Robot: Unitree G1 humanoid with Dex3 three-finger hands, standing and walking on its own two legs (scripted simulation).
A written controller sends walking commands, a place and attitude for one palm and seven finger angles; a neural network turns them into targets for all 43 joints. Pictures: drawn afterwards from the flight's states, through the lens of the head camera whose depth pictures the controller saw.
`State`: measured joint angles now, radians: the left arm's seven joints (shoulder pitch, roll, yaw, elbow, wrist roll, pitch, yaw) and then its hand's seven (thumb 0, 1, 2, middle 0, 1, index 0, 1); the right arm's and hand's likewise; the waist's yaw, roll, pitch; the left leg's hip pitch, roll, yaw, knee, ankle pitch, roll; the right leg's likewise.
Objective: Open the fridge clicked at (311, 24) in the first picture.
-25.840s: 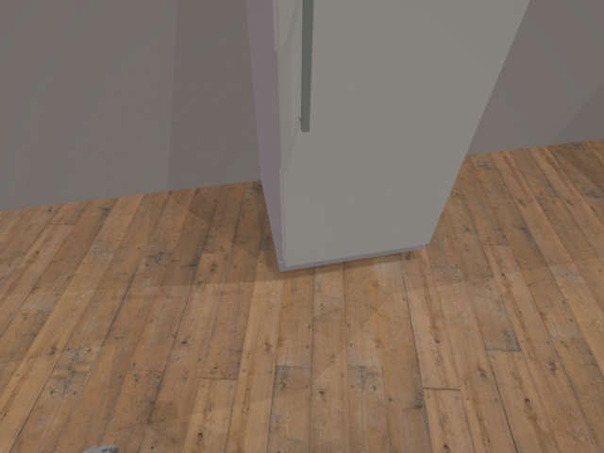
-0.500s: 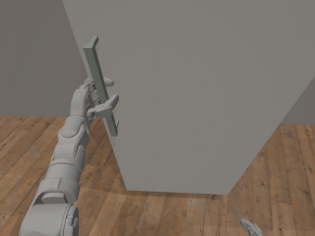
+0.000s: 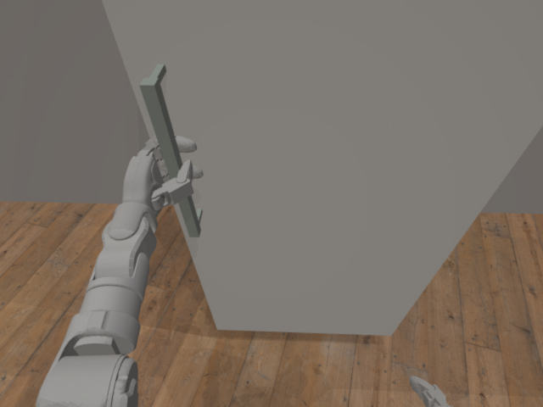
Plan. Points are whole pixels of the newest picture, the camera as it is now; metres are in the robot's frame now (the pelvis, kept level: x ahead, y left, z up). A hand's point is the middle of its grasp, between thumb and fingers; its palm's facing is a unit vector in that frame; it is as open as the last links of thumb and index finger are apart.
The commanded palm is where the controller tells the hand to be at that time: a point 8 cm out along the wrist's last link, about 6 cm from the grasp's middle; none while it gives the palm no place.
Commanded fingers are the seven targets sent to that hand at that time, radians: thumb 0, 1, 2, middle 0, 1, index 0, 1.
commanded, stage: grip the handle and tug to test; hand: left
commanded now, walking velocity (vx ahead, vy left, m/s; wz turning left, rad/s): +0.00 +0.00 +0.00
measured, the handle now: (180, 165) +0.45 +0.17 +0.12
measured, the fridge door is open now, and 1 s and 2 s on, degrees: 0 12 31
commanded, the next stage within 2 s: pull the door a little, standing still in 0.32 s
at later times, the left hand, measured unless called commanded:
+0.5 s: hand (183, 197) +0.37 +0.15 +0.13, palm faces +0.00 -1.00 +0.00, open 5.5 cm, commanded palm +0.34 +0.20 +0.14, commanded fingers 0.00 0.90 0.90 -0.45 -1.40 -0.45 -1.40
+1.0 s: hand (181, 252) +0.28 +0.13 +0.13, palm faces +0.04 -0.98 -0.17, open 6.0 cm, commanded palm +0.24 +0.18 +0.13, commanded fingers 0.00 0.90 0.90 -0.45 -1.40 -0.45 -1.40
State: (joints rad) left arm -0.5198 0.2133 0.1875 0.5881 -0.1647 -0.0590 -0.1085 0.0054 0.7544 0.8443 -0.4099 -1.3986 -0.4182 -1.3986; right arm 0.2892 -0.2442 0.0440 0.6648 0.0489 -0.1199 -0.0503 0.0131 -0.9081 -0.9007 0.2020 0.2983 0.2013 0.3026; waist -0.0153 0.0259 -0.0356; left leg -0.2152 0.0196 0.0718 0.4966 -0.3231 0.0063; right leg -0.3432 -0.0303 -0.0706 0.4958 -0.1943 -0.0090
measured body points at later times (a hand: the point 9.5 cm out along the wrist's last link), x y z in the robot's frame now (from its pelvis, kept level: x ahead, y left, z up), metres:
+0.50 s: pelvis +0.03 +0.00 +0.00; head +0.02 -0.01 +0.45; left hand +0.36 +0.20 +0.14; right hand +0.17 -0.24 -0.09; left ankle -0.04 +0.11 -0.74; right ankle +0.04 -0.12 -0.74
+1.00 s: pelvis +0.00 +0.01 +0.00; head +0.01 -0.01 +0.45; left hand +0.27 +0.18 +0.14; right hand +0.18 -0.22 -0.09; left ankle -0.04 +0.11 -0.74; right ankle +0.04 -0.12 -0.74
